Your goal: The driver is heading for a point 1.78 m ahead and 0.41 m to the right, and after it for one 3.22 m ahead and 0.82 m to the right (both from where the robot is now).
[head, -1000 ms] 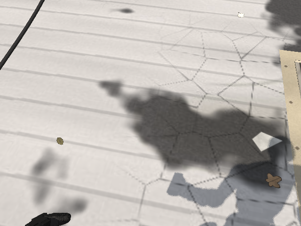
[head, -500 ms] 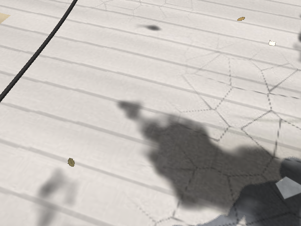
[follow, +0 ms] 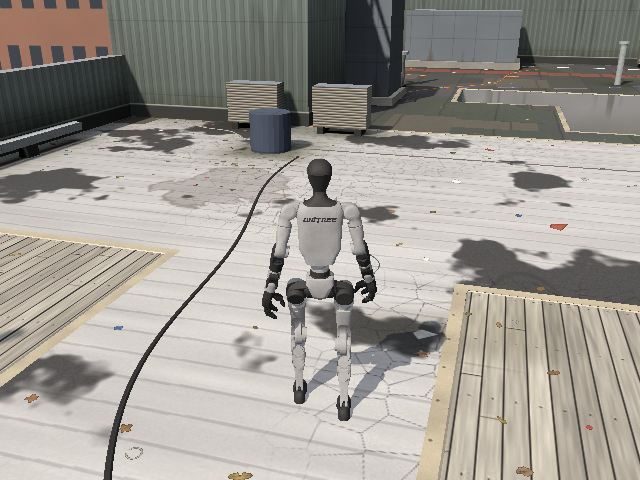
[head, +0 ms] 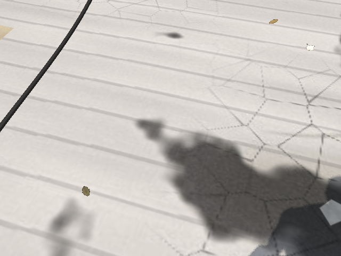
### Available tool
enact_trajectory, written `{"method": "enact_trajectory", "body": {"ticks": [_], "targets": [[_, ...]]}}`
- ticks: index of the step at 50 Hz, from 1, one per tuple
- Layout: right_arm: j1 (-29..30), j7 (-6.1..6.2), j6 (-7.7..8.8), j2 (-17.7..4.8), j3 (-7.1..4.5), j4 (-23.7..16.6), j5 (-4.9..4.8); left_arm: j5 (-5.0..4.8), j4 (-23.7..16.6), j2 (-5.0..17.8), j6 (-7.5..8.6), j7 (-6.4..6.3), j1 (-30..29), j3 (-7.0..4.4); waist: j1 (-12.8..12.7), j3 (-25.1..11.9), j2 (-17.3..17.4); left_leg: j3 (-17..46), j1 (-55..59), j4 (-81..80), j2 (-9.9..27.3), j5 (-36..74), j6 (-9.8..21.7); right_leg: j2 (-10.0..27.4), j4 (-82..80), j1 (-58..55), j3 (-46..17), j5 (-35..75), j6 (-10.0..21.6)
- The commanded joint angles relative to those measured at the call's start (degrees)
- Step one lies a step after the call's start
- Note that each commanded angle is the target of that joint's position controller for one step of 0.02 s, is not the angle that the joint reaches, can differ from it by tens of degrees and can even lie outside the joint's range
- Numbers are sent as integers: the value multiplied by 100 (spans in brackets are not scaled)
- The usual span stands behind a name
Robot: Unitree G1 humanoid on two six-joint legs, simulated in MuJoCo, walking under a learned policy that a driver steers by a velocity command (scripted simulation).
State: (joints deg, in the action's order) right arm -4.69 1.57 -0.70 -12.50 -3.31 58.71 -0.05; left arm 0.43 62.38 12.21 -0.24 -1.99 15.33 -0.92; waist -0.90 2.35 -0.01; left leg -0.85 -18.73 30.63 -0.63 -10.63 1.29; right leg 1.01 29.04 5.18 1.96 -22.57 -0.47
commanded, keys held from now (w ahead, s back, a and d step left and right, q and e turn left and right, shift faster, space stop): no key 0.88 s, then w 0.12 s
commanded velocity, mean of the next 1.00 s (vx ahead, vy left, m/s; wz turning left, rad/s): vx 0.02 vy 0.00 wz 0.00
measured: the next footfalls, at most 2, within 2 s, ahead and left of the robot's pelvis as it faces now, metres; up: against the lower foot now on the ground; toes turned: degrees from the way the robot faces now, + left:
right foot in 1.64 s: +0.48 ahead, -0.13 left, +0.00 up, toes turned -11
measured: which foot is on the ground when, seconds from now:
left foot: down 0.00-1.00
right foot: down 0.00-1.00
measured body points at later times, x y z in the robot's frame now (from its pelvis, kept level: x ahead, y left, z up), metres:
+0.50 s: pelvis +0.00 -0.01 +0.00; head +0.01 -0.01 +0.45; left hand -0.04 +0.23 -0.15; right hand +0.07 -0.26 -0.15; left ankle +0.06 +0.11 -0.73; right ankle -0.07 -0.12 -0.73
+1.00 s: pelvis +0.01 -0.01 +0.00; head +0.02 +0.00 +0.45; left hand -0.05 +0.23 -0.16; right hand +0.07 -0.26 -0.15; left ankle +0.06 +0.10 -0.73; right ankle -0.08 -0.12 -0.73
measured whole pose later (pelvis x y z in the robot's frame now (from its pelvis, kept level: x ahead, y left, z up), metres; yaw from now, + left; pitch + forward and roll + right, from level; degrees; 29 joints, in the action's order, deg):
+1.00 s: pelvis +0.01 -0.01 +0.00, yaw +0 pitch -1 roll +0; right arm -9.5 1.8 -0.3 -11.6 -2.6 64.8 -0.9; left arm -0.6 62.3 9.8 1.4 -2.6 24.6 -1.3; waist -0.8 0.4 -0.6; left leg -0.8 -20.0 36.2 -0.6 -19.2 2.1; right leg 0.7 29.1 4.3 2.1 -24.4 1.3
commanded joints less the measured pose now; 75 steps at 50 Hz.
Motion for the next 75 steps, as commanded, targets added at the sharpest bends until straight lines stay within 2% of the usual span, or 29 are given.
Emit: {"method": "enact_trajectory", "body": {"ticks": [1, 20, 44, 45, 46, 47, 48, 49, 50, 51, 53, 54, 55, 56, 57, 58, 59, 60, 61, 62, 63, 64, 66, 69, 71, 75], "targets": [[169, 27, 35, -604, -96, -170, 1, 4, -63, 553, 60, -22, 368, -73, 27, -84, 15, 390, 1067, -365, 326, 840, 255, 190, -740, 1176, -163, 455, 121], [-50, 65, 12, -524, -21, 238, -10, -4, 36, 312, 140, -36, 893, -23, 64, 32, -33, 380, 1008, -445, 286, 673, 208, 162, -854, 1228, -148, 450, 149], [-236, 94, -5, -469, 20, 391, -32, -16, 11, 183, 168, -36, 1274, -33, 78, 36, -46, 362, 1035, -376, 281, 978, 211, 145, -858, 1169, -141, 813, 160], [-337, 93, -10, -412, 33, 448, -32, -22, 68, 149, 161, -41, 1399, -32, 68, -74, -81, 269, 1072, -351, 198, 347, 202, 127, -936, 1124, -131, 244, 199], [-368, 92, -15, -425, 20, 465, -54, -50, 70, 231, 147, -55, 1424, -64, 67, 46, -187, 115, 916, -202, 47, -574, 186, 159, -1034, 1213, -231, -553, 315], [-353, 85, 2, -462, -6, 455, -76, -78, -7, 395, 140, -74, 1339, -117, 53, 247, -379, -76, 561, 53, -127, -1481, 169, 291, -1157, 1285, -472, -1359, 510], [-183, 62, 59, -471, -16, 376, -78, -107, -73, 525, 153, -92, 1378, -162, -37, 494, -549, -194, 30, 379, -215, -1869, 153, 587, -1415, 1241, -901, -2045, 744], [81, 15, 158, -420, -9, 242, -106, -148, -108, 724, 196, -103, 1455, -231, -141, 766, -821, -358, -550, 858, -229, -1600, 143, 1101, -1798, 1046, -1551, -2432, 1022], [270, -44, 272, -373, 5, 121, -127, -176, -149, 919, 257, -106, 1348, -310, -156, 1056, -1003, -283, -1052, 1302, 10, -1212, 190, 1640, -2016, 896, -2117, -2334, 1272], [357, -97, 370, -368, 5, 55, -140, -160, -174, 888, 322, -100, 1326, -327, -154, 1183, -951, -163, -1473, 1547, 216, -1230, 249, 1888, -2027, 647, -2304, -1913, 1390], [388, -185, 529, -354, 3, -50, -202, -159, -195, 741, 404, -46, 1360, -322, -116, 1205, -847, -116, -1819, 1358, 394, -1610, 336, 1847, -1754, 110, -2045, -801, 1309], [232, -221, 586, -332, -5, -27, -234, -193, -224, 722, 400, -11, 1272, -321, 4, 1119, -767, -240, -1376, 834, 342, -1492, 356, 1664, -1564, 168, -1710, -439, 1166], [-225, -244, 615, -325, -42, 144, -245, -214, -290, 740, 380, 20, 1075, -319, 250, 915, -697, -514, -317, 213, 112, -1006, 350, 1369, -1286, 610, -1270, -78, 990], [-915, -246, 609, -465, -152, 418, -225, -182, -351, 784, 385, 45, 999, -317, 508, 539, -638, -707, 943, 67, -247, -489, 323, 1049, -761, 1107, -938, 994, 859], [-1792, -241, 603, -747, -291, 637, -209, -172, -443, 758, 421, 61, 775, -292, 925, 106, -250, -71, 2011, -168, 65, -390, 502, 674, 508, 1633, -442, 2110, 619], [-2653, -214, 611, -1420, -452, 707, -196, -148, -716, 347, 504, 59, 695, -182, 1112, -404, 1365, 2558, 3085, -1240, 1498, -1174, 1292, -186, 2816, 2986, 301, 1438, 98], [-2763, -250, 671, -1142, -295, 751, -85, -226, -840, 226, 626, 56, 532, -164, 1002, -779, 1541, 4450, 3175, -2130, 2300, -1401, 1739, -406, 4296, 3547, -552, -734, 145], [-2129, -234, 745, -851, -158, 578, -66, -386, -931, 374, 696, 106, 373, -215, 690, -242, 974, 3966, 2736, -2050, 2353, -1622, 1603, -28, 4898, 4045, -888, -537, 360], [-1641, -248, 771, -596, -65, 400, -61, -403, -943, 452, 725, 144, 259, -231, 501, 6, 586, 3085, 2324, -2039, 2079, -1530, 1354, 290, 4886, 4068, -803, 7, 531], [-1350, -279, 775, -513, -2, 312, -47, -340, -930, 461, 738, 142, 208, -275, 338, 229, 295, 2404, 1944, -2149, 1835, -1133, 1164, 518, 4507, 4013, -701, 515, 594], [-1236, -289, 772, -432, 51, 268, -21, -257, -916, 555, 702, 132, 200, -349, 221, 276, 298, 1826, 1643, -2221, 1572, -624, 979, 687, 4123, 3713, -635, 828, 601], [-1288, -278, 736, -374, 83, 274, 1, -238, -884, 566, 648, 150, 283, -387, 150, 258, 374, 1411, 1476, -2288, 1368, -263, 892, 732, 3908, 3464, -551, 1000, 559], [-1585, -207, 702, -485, 92, 334, 11, -219, -914, 424, 552, 186, 163, -389, 131, 301, 334, 995, 1399, -2390, 1255, 446, 936, 752, 3575, 3496, -358, 1219, 395], [-1719, -86, 669, -739, 60, 302, 54, -193, -1214, 297, 495, 200, -572, -341, 211, 443, 243, 613, 1447, -2520, 1304, 891, 983, 777, 2611, 3918, -301, 1758, 176], [-1752, -39, 657, -792, 47, 245, 67, -199, -1395, 232, 503, 246, -1074, -281, 326, 487, 301, 270, 1365, -2601, 1248, 968, 910, 684, 1809, 3774, -201, 2262, 158], [-2057, -19, 652, -845, 4, 270, 6, -231, -1668, 244, 514, 395, -1757, -208, 492, 617, 252, -241, 1736, -2626, 1411, 1116, 827, 481, 946, 3593, -33, 2610, 336]]}}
